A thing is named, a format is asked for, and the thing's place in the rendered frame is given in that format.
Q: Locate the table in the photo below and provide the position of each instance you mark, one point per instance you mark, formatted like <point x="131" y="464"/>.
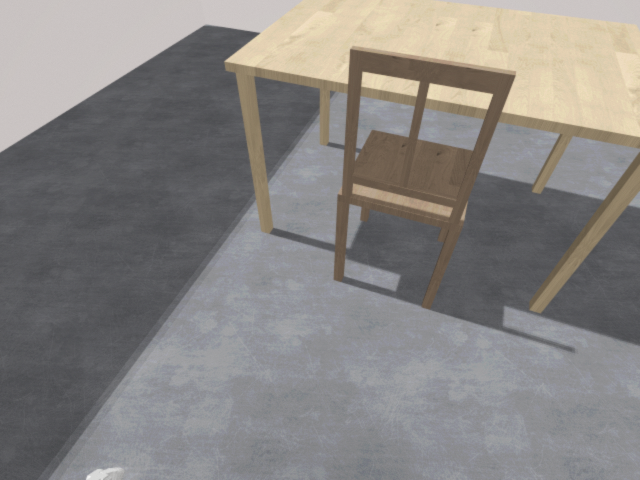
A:
<point x="574" y="76"/>

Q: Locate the chair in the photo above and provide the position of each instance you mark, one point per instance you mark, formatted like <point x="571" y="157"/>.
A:
<point x="410" y="178"/>

